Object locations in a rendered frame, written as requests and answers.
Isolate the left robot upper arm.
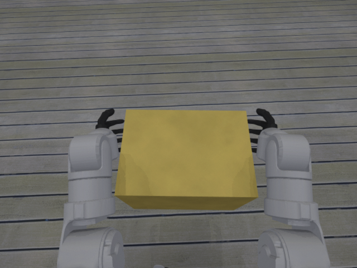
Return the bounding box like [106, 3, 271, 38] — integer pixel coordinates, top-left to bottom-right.
[58, 227, 125, 268]

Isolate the robot left forearm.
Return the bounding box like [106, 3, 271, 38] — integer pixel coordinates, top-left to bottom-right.
[57, 128, 119, 268]

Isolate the robot left hand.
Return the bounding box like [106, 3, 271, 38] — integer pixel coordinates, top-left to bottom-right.
[95, 109, 124, 152]

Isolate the robot right hand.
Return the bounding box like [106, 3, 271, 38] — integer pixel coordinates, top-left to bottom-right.
[248, 108, 277, 153]

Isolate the robot right forearm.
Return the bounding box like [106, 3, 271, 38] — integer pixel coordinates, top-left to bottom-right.
[256, 128, 330, 263]

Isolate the right robot upper arm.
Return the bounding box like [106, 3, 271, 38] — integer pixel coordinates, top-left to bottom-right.
[258, 228, 330, 268]

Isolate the carton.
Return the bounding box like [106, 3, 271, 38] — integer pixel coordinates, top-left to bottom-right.
[114, 109, 258, 210]

